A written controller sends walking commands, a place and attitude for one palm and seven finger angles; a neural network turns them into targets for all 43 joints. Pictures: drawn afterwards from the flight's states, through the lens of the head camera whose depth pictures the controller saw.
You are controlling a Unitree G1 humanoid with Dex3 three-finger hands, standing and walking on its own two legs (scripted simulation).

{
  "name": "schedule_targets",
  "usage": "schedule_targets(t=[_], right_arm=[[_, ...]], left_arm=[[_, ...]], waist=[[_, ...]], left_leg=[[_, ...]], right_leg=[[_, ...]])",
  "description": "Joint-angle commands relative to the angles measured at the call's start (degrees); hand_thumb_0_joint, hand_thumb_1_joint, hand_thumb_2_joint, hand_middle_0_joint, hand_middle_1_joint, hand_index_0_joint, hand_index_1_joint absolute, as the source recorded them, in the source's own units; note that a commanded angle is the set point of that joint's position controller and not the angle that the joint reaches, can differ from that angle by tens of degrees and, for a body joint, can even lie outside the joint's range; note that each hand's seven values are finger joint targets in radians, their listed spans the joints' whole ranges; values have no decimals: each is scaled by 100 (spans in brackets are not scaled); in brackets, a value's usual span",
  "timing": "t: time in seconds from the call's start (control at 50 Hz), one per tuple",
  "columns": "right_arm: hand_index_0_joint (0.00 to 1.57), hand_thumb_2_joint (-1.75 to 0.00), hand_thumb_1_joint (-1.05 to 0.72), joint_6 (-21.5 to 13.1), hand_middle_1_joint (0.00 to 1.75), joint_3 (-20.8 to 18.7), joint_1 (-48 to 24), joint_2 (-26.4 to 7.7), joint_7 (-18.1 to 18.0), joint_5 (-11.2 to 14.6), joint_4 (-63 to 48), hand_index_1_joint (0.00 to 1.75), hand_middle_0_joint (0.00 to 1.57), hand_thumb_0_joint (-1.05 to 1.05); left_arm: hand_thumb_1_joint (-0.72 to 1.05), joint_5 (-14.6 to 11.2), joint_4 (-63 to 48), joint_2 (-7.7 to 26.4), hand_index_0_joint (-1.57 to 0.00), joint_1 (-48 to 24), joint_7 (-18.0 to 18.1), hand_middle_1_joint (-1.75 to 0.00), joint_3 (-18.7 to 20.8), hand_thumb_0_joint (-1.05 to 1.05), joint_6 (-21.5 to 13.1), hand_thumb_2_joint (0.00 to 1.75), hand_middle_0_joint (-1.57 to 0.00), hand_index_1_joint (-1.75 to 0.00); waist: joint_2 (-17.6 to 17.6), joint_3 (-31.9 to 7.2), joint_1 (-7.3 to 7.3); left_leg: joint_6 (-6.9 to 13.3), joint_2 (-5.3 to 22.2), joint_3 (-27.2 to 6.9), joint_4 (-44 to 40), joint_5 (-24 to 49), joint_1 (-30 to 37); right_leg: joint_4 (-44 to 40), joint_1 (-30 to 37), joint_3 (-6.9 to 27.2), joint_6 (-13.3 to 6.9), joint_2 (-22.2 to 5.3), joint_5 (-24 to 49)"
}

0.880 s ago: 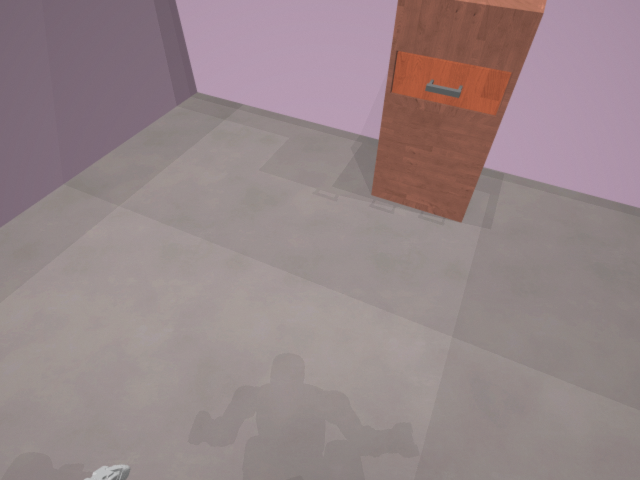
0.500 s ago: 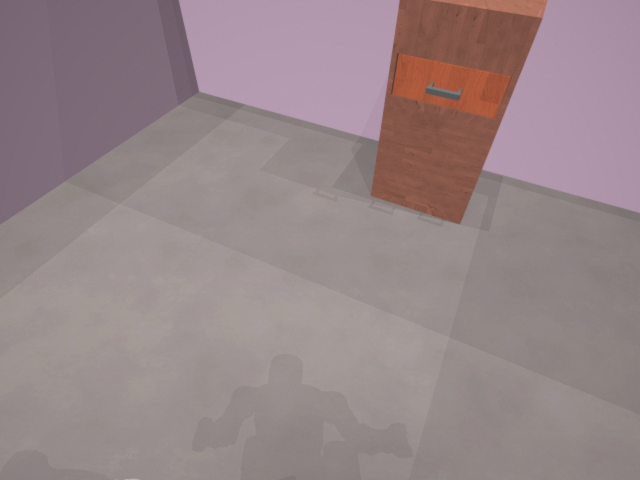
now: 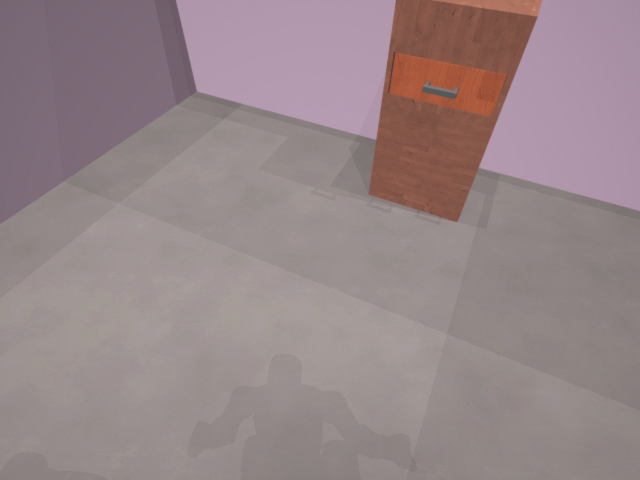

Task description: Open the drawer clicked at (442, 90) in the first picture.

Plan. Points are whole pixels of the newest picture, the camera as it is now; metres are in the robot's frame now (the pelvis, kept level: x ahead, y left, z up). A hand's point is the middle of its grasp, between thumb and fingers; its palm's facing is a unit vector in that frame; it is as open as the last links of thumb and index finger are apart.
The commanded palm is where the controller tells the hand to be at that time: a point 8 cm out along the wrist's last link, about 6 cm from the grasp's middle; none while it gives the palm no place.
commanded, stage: look at it before walking up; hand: left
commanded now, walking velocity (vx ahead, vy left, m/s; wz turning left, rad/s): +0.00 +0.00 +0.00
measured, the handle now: (440, 89) +1.40 -0.35 -0.17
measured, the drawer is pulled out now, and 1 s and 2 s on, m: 0.00 0.00 0.00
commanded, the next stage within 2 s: walk to a spot facing it in 0.56 s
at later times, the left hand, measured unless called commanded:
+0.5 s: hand out of the picture +0.07 +0.25 -0.15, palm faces -0.02 -0.94 -0.33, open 7.4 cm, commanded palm none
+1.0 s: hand out of the picture +0.06 +0.19 -0.19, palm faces -0.10 -0.97 -0.21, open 7.4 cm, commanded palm none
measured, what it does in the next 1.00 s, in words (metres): shifts its weight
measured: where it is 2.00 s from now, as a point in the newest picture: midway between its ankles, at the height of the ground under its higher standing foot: (350, 433)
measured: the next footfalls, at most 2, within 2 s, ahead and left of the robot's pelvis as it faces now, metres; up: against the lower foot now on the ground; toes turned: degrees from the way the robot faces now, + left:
left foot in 1.44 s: +0.40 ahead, +0.07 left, +0.00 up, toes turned -9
right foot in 1.96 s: +0.47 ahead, -0.25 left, +0.00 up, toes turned -41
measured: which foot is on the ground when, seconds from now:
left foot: down 0.00-1.00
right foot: down 0.00-1.00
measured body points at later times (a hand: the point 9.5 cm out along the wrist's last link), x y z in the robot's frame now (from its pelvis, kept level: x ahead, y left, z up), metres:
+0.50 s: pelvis +0.00 +0.00 +0.00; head +0.01 +0.00 +0.45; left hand +0.08 +0.30 -0.13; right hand +0.09 -0.30 -0.13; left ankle +0.01 +0.13 -0.74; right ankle +0.01 -0.12 -0.74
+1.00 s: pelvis +0.05 -0.01 -0.02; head +0.06 -0.02 +0.43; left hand +0.07 +0.24 -0.17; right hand +0.03 -0.27 -0.17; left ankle +0.01 +0.13 -0.74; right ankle +0.02 -0.11 -0.74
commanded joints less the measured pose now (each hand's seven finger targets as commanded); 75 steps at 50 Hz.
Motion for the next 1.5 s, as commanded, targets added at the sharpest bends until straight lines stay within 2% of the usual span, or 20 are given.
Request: schedule_targets(t=[0.0, 0.64, 0.68, 0.8, 0.88, 0.92, 0.96, 0.98, 1.0, 1.02, 1.04, 1.06, 1.1, 1.16, 1.32, 1.38, 1.4, 1.42, 1.44, 1.48], right_arm=[[20, -90, -90, -130, 30, -254, -309, -1181, -85, -13, -365, 30, 20, 0], [20, -90, -90, -134, 30, -237, -337, -1184, -88, -2, -323, 30, 20, 0], [20, -90, -90, -42, 30, -87, 25, -494, -72, -50, -186, 30, 20, 0], [20, -90, -90, 19, 30, -269, 454, -605, -63, -99, -420, 30, 20, 0], [20, -90, -90, -125, 30, -429, 923, -747, -104, -77, -502, 30, 20, 0], [20, -90, -90, -196, 30, -473, 1151, -686, -109, -69, -493, 30, 20, 0], [20, -90, -90, -224, 30, -443, 1092, -526, -126, -102, -469, 30, 20, 0], [20, -90, -90, -220, 30, -415, 908, -424, -132, -101, -492, 30, 20, 0], [20, -90, -90, -230, 30, -359, 698, -141, -97, -48, -631, 30, 20, 0], [20, -90, -90, -311, 30, -269, 83, 181, -46, -38, -1025, 30, 20, 0], [20, -90, -90, -333, 30, -303, -331, 19, -62, -55, -1118, 30, 20, 0], [20, -90, -90, -333, 30, -317, -409, 167, -57, -53, -1091, 30, 20, 0], [20, -90, -90, -277, 30, -344, -125, 334, -8, -96, -898, 30, 20, 0], [20, -90, -90, -149, 30, -385, 124, 491, 52, -89, -862, 30, 20, 0], [20, -90, -90, -258, 30, -378, -438, 672, 169, -25, -1215, 30, 20, 0], [20, -90, -90, -338, 30, -481, 1114, 313, -3, -90, -734, 30, 20, 0], [20, -90, -90, -352, 30, -619, 1975, -251, -78, -149, -535, 30, 20, 0], [20, -90, -90, -350, 30, -716, 2449, -772, -93, -191, -461, 30, 20, 0], [20, -90, -90, -295, 30, -647, 2100, -613, -93, -118, -508, 30, 20, 0], [20, -90, -90, -321, 30, -510, 1159, 70, -104, -107, -735, 30, 20, 0]], left_arm=[[90, 2, -354, 1172, -20, -261, 93, -30, 224, 0, -112, 90, -20, -30], [90, 0, -323, 1187, -20, -220, 100, -30, 220, 0, -142, 90, -20, -30], [90, -1, -178, 524, -20, 142, 114, -30, 96, 0, -20, 90, -20, -30], [90, 71, -505, 501, -20, 628, -55, -30, 279, 0, 107, 90, -20, -30], [90, 62, -761, 60, -20, 787, -119, -30, 336, 0, -41, 90, -20, -30], [90, 65, -952, -91, -20, 428, -145, -30, 354, 0, -89, 90, -20, -30], [90, 66, -886, -248, -20, 644, -168, -30, 380, 0, -157, 90, -20, -30], [90, 80, -673, -279, -20, 1211, -169, -30, 410, 0, -183, 90, -20, -30], [90, 103, -380, 127, -20, 2091, -116, -30, 503, 0, -252, 90, -20, -30], [90, 48, -94, 628, -20, 2994, 0, -30, 608, 0, -314, 90, -20, -30], [90, 13, -16, 475, -20, 3165, 91, -30, 543, 0, -329, 90, -20, -30], [90, 50, -43, 287, -20, 2895, 116, -30, 496, 0, -321, 90, -20, -30], [90, 72, -216, -1, -20, 2324, 152, -30, 432, 0, -334, 90, -20, -30], [90, 90, -252, -173, -20, 2075, 161, -30, 392, 0, -412, 90, -20, -30], [90, 100, -86, -113, -20, 2000, 197, -30, 453, 0, -403, 90, -20, -30], [90, 52, -109, -126, -20, 1838, 187, -30, 509, 0, -400, 90, -20, -30], [90, 11, -175, -377, -20, 2022, 135, -30, 505, 0, -377, 90, -20, -30], [90, -41, -329, -682, -20, 2201, 60, -30, 474, 0, -364, 90, -20, -30], [90, 19, -458, -605, -20, 1869, 80, -30, 457, 0, -367, 90, -20, -30], [90, 84, -544, -650, -20, 1230, -16, -30, 472, 0, -291, 90, -20, -30]], waist=[[23, -268, -6], [-6, -357, -3], [-66, -407, -11], [-1, 491, -1], [857, 355, -110], [1107, 493, -241], [905, 402, -65], [588, 203, 237], [-780, -147, 613], [-2240, -44, 872], [-1394, 142, 943], [-663, 367, 722], [-172, 380, 360], [-530, 393, 88], [-891, 485, 155], [-418, -325, -538], [605, -1007, -797], [1918, -1354, -751], [1371, -1081, -650], [934, 133, -342]], left_leg=[[234, 639, -557, -452, 351, 20], [207, 662, -520, -467, 747, 202], [89, 634, -298, -316, 121, 245], [270, 747, -319, -82, -2329, -449], [765, 1615, -1146, -517, -2300, 181], [1079, 2084, -1322, -698, -1346, 453], [898, 1918, -598, -28, 34, 207], [597, 1561, -5, 867, 234, -439], [198, 895, 807, 2742, 111, -1783], [-47, 217, 1057, 4168, -2005, -3367], [3, 465, 317, 4583, -1979, -3595], [-31, 594, 246, 4820, -1653, -3770], [-97, 769, 238, 4590, -1090, -3512], [-236, 742, 395, 4081, -495, -3181], [-29, 438, 731, 1822, 87, -1798], [135, 223, 738, 855, 338, 476], [376, 1174, -415, 720, 12, 1828], [961, 2775, -2569, -295, -478, 2301], [1114, 2961, -2964, -911, -1804, 1510], [925, 2549, -2037, -1267, -2524, -16]], right_leg=[[-507, -121, 649, -188, -624, 147], [-573, 63, 642, -184, -663, 665], [-534, -34, 674, -113, -605, -54], [-179, -1152, 1111, -386, -253, -2255], [1461, -1915, 315, -270, 259, -1474], [2069, -2310, -110, -131, 23, -1585], [1548, -1612, -317, -128, -99, -1471], [776, -434, -428, -203, -11, -879], [-59, 1081, 916, -540, -661, -573], [-842, 1739, 3202, -1096, -1994, 693], [-828, 1532, 3486, -1375, -2084, 1332], [-713, 1416, 3171, -1562, -2028, 1451], [-762, 980, 2332, -1397, -1719, 1027], [-998, 449, 1585, -1180, -1350, 1198], [-865, 162, 1028, -843, -1051, 1792], [1086, -164, 780, -609, -660, 2835], [2536, -1063, 466, -434, -215, 1349], [4519, -2187, -116, -244, 446, -1962], [5281, -2459, 281, -331, 188, -1990], [5606, -2861, 199, -297, -376, -1030]])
